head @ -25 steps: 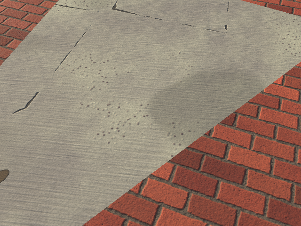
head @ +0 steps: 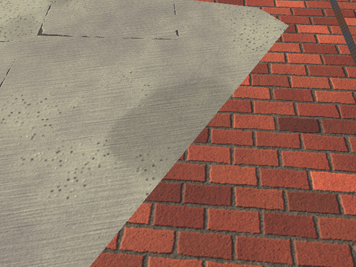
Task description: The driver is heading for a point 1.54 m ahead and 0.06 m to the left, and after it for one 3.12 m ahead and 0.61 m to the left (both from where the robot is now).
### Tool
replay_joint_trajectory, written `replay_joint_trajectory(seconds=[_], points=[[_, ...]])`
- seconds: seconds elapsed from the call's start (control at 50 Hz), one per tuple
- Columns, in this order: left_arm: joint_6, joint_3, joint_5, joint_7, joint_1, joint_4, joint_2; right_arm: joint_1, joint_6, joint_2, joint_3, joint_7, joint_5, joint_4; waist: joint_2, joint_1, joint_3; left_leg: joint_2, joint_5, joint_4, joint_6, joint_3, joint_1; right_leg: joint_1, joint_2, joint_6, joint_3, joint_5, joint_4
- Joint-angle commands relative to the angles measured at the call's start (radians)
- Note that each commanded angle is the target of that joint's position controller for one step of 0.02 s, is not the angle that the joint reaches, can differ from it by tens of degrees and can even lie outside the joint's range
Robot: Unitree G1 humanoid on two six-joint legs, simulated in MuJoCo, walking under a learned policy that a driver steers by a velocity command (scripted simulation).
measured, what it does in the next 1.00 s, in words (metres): walks ahead: left foot, then right foot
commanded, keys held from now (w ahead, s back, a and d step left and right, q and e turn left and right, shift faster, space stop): w+e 0.12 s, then w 0.88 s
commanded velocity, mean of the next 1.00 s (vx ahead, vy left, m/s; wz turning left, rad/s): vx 0.45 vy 0.00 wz -0.21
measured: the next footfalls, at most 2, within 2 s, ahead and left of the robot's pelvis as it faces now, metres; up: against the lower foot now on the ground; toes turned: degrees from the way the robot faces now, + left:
left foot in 0.06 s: +0.05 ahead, +0.12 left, +0.00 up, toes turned -6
right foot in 0.50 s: +0.31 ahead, -0.14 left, +0.00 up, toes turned -12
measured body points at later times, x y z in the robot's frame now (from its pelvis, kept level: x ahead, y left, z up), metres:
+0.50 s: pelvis +0.18 -0.03 -0.02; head +0.22 -0.03 +0.43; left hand +0.44 +0.15 -0.11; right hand +0.07 -0.27 -0.15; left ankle +0.02 +0.12 -0.74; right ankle +0.27 -0.13 -0.74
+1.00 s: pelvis +0.45 -0.09 -0.01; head +0.48 -0.09 +0.43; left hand +0.43 +0.17 -0.16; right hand +0.61 -0.34 -0.12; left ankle +0.62 -0.02 -0.73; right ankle +0.28 -0.14 -0.74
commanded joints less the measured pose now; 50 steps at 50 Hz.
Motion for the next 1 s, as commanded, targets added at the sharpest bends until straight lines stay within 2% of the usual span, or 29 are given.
replay_joint_trajectory(seconds=[0.02,0.04,0.06,0.08,0.1,0.12,0.14,0.16,0.2,0.26,0.34,0.38,0.42,0.46,0.48,0.5,0.52,0.54,0.56,0.58,0.6,0.64,0.7,0.74,0.8,0.86,0.92,0.96,1.0], points=[[-0.017,0.05,0.0,-0.008,-0.052,-0.068,0.18,-0.008,-0.043,-0.075,-0.011,-0.008,0.013,-0.082,-0.11,-0.044,0.021,-0.028,0.003,-0.169,0.036,0.002,0.088,-0.07,-0.224,-0.142,0.357,-0.334,-0.153],[-0.017,0.049,-0.006,-0.008,-0.109,-0.081,0.171,0.077,-0.051,-0.063,-0.009,-0.017,0.017,-0.059,-0.086,-0.107,0.026,-0.031,0.103,-0.313,0.051,0.015,0.259,-0.186,-0.174,-0.102,0.325,-0.357,-0.108],[-0.024,0.042,-0.01,-0.003,-0.133,-0.092,0.137,0.163,-0.06,-0.102,-0.02,-0.032,0.013,-0.037,-0.019,-0.152,0.018,0.03,0.113,-0.384,0.063,-0.034,0.461,-0.355,-0.106,-0.042,0.259,-0.414,-0.001],[-0.036,0.016,-0.017,0.0,-0.104,-0.107,0.039,0.243,-0.067,-0.197,-0.036,-0.046,0.001,-0.036,0.187,-0.158,-0.038,0.296,-0.188,-0.52,0.097,-0.312,0.566,-0.452,-0.001,0.017,0.07,-0.443,0.31],[-0.042,0.014,-0.002,0.003,-0.132,-0.128,0.061,0.192,-0.066,-0.285,-0.055,-0.047,-0.019,-0.048,0.209,-0.136,0.041,0.445,-0.4,-0.627,0.173,-0.629,0.459,-0.599,0.053,0.028,-0.022,-0.352,0.476],[-0.046,0.024,0.018,-0.003,-0.148,-0.132,0.12,0.148,-0.066,-0.227,-0.047,-0.043,-0.019,-0.046,0.109,-0.085,0.111,0.443,-0.394,-0.603,0.203,-0.578,0.377,-0.605,-0.059,0.024,-0.003,-0.255,0.565],[-0.05,0.027,0.017,-0.017,-0.118,-0.103,0.122,0.107,-0.073,-0.154,-0.028,-0.033,-0.006,-0.054,0.08,-0.06,0.126,0.374,-0.317,-0.603,0.187,-0.479,0.345,-0.577,-0.072,0.033,-0.007,-0.185,0.582],[-0.05,0.024,0.013,-0.029,-0.078,-0.076,0.11,0.083,-0.081,-0.12,-0.019,-0.024,-0.003,-0.058,0.093,-0.041,0.121,0.312,-0.192,-0.607,0.165,-0.365,0.336,-0.543,-0.078,0.05,-0.019,-0.128,0.593],[-0.046,0.019,0.021,-0.047,-0.069,-0.059,0.095,0.114,-0.097,-0.098,-0.011,-0.017,-0.003,-0.04,0.125,-0.049,0.09,0.249,0.035,-0.601,0.161,-0.217,0.333,-0.514,-0.083,0.068,-0.048,-0.048,0.648],[-0.046,0.009,0.019,-0.053,-0.141,-0.078,0.076,0.192,-0.114,-0.101,-0.015,0.002,0.002,0.001,0.107,-0.072,0.093,0.237,0.247,-0.591,0.176,-0.124,0.367,-0.554,-0.084,0.081,-0.058,0.011,0.621],[-0.048,-0.015,0.022,-0.061,-0.28,-0.119,0.046,0.234,-0.115,-0.097,-0.013,0.009,0.008,0.039,0.121,-0.096,0.101,0.221,0.465,-0.574,0.183,-0.026,0.366,-0.505,-0.111,0.096,-0.153,0.072,0.413],[-0.051,-0.03,0.02,-0.068,-0.35,-0.142,0.025,0.264,-0.113,-0.105,-0.014,0.008,0.011,0.064,0.132,-0.112,0.104,0.228,0.525,-0.57,0.182,-0.005,0.347,-0.422,-0.134,0.082,-0.232,0.075,0.291],[-0.053,-0.036,0.017,-0.064,-0.364,-0.147,0.027,0.293,-0.108,-0.123,-0.017,0.006,0.011,0.089,0.138,-0.111,0.106,0.254,0.619,-0.544,0.179,-0.004,0.36,-0.339,-0.126,0.05,-0.269,0.041,0.213],[-0.059,-0.027,0.016,-0.046,-0.288,-0.125,0.05,0.291,-0.101,-0.149,-0.021,0.002,0.011,0.107,0.14,-0.061,0.069,0.269,0.918,-0.428,0.166,0.017,0.384,-0.199,-0.078,0.006,-0.291,-0.009,0.156],[-0.067,-0.018,0.019,-0.034,-0.168,-0.085,0.066,0.287,-0.096,-0.156,-0.021,0.001,0.014,0.116,0.121,0.001,0.0,0.251,1.058,-0.28,0.15,0.047,0.386,-0.053,-0.046,-0.019,-0.298,0.007,0.097],[-0.079,-0.004,0.03,-0.02,-0.006,-0.03,0.099,0.286,-0.093,-0.145,-0.016,-0.001,0.021,0.117,0.093,0.069,-0.1,0.216,1.005,-0.082,0.129,0.083,0.292,0.182,-0.061,-0.046,-0.271,0.039,0.068],[-0.085,0.019,0.053,-0.003,0.146,-0.005,0.184,0.291,-0.095,-0.077,0.007,0.004,0.034,0.073,-0.032,0.12,-0.239,0.159,0.637,0.229,0.101,0.117,0.035,0.474,-0.31,-0.109,0.017,-0.174,0.027],[-0.082,0.034,0.037,0.002,0.181,0.006,0.262,0.354,-0.095,-0.009,0.016,0.008,0.034,0.049,-0.243,0.074,-0.339,-0.008,-0.11,0.52,0.079,0.091,-0.214,0.595,-0.563,-0.201,0.489,-0.155,-0.095],[-0.079,0.027,0.001,0.002,0.131,0.014,0.211,0.252,-0.088,-0.117,-0.014,0.001,0.012,0.052,-0.094,0.078,-0.234,0.041,-0.049,0.582,0.098,-0.023,-0.28,0.494,-0.505,-0.185,0.45,-0.103,-0.11],[-0.082,0.01,-0.003,0.003,0.044,0.015,0.156,0.207,-0.096,-0.095,-0.011,0.008,0.017,0.034,-0.074,0.03,-0.096,0.082,0.041,0.55,0.106,-0.017,-0.291,0.354,-0.464,-0.164,0.288,-0.006,-0.128],[-0.088,-0.004,0.001,-0.001,-0.008,0.013,0.104,0.193,-0.099,-0.073,-0.004,0.014,0.017,0.041,-0.048,0.001,-0.037,0.113,0.092,0.486,0.106,-0.006,-0.258,0.252,-0.408,-0.134,0.181,0.089,-0.159],[-0.1,-0.02,-0.005,0.0,-0.045,0.026,0.058,0.234,-0.074,-0.051,-0.001,0.024,-0.005,0.068,-0.079,-0.054,0.003,0.137,0.121,0.417,0.086,0.012,-0.174,0.132,-0.331,-0.099,0.049,0.183,-0.208],[-0.122,-0.018,-0.015,0.0,0.001,0.063,0.07,0.208,-0.052,-0.03,-0.001,0.039,-0.013,0.067,-0.069,-0.07,0.027,0.138,0.166,0.375,0.063,0.041,-0.196,0.103,-0.313,-0.117,-0.012,0.258,-0.264],[-0.125,-0.016,-0.018,0.001,0.034,0.086,0.075,0.116,-0.047,-0.029,-0.001,0.043,-0.017,0.041,-0.062,-0.058,0.067,0.154,0.24,0.321,0.046,0.054,-0.275,0.111,-0.305,-0.122,-0.04,0.257,-0.301],[-0.125,-0.022,-0.019,0.0,0.08,0.118,0.062,-0.016,-0.05,-0.022,0.005,0.045,-0.012,-0.001,-0.053,-0.035,0.096,0.152,0.347,0.176,0.029,0.074,-0.324,0.138,-0.279,-0.112,-0.092,0.333,-0.308],[-0.128,-0.024,-0.018,0.003,0.127,0.149,0.072,-0.123,-0.056,-0.004,0.018,0.047,-0.007,-0.031,-0.052,-0.007,0.103,0.124,0.431,0.018,0.036,0.104,-0.283,0.169,-0.276,-0.096,-0.126,0.418,-0.298],[-0.125,-0.025,-0.011,0.012,0.175,0.184,0.084,-0.204,-0.059,-0.013,0.022,0.044,-0.004,-0.059,-0.047,0.013,0.116,0.097,0.432,-0.08,0.065,0.118,-0.27,0.258,-0.306,-0.093,-0.124,0.476,-0.283],[-0.121,-0.024,-0.006,0.021,0.176,0.2,0.094,-0.212,-0.064,-0.024,0.019,0.041,-0.005,-0.067,-0.046,0.001,0.115,0.076,0.375,-0.124,0.094,0.121,-0.245,0.324,-0.33,-0.089,-0.125,0.577,-0.242],[-0.118,-0.022,0.001,0.028,0.146,0.206,0.112,-0.125,-0.071,-0.043,0.009,0.029,-0.005,-0.042,-0.064,-0.047,0.064,0.023,0.283,-0.157,0.13,0.14,-0.109,0.357,-0.331,-0.067,-0.145,0.845,-0.116]])
Over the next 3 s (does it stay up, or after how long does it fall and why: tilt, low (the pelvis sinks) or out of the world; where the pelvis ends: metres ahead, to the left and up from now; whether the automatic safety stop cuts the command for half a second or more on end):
stays up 1.13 -0.17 -0.01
